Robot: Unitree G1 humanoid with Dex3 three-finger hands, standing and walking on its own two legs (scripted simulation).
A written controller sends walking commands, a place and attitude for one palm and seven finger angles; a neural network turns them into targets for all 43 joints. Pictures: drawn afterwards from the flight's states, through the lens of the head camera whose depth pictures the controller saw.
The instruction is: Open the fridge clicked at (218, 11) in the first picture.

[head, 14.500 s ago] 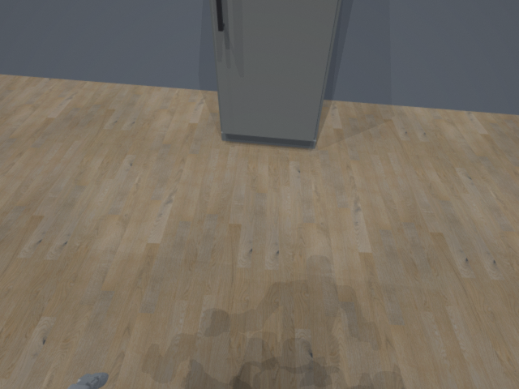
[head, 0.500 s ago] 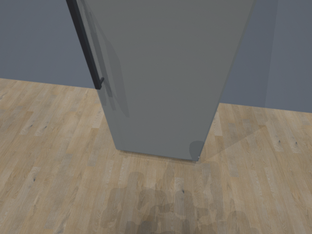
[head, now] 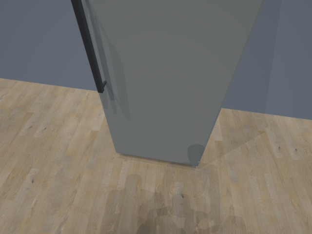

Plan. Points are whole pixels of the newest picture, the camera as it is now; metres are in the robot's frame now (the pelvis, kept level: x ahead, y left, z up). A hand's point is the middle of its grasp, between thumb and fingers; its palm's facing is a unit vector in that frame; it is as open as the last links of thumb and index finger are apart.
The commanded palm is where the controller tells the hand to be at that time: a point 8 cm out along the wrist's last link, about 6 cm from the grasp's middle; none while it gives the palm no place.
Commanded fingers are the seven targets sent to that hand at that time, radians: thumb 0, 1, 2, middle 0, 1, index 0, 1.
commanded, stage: look again from close up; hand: left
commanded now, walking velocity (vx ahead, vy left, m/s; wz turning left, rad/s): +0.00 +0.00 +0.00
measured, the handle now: (93, 49) +0.67 +0.27 +0.12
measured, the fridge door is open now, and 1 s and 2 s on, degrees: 0 0 0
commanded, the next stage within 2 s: shuffle to correct the standing spot in 0.36 s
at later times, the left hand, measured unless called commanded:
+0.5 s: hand out of the picture -0.01 +0.16 -0.18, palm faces +0.05 -0.98 -0.17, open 7.4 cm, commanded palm none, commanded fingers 0.00 0.90 0.90 -0.20 -0.30 -0.20 -0.30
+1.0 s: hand out of the picture +0.13 +0.23 -0.18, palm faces -0.04 -0.98 -0.20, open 7.3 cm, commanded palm none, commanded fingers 0.00 0.90 0.90 -0.20 -0.30 -0.20 -0.30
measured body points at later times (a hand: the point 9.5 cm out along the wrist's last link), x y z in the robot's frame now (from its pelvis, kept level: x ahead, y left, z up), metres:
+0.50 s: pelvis +0.01 +0.00 +0.00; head +0.02 +0.00 +0.45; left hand -0.01 +0.22 -0.16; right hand +0.01 -0.22 -0.16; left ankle +0.01 +0.15 -0.74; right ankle -0.05 -0.11 -0.74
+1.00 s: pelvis +0.10 +0.05 +0.00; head +0.13 +0.05 +0.45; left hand +0.14 +0.28 -0.16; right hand +0.03 -0.15 -0.16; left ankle +0.03 +0.13 -0.74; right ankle +0.10 -0.05 -0.69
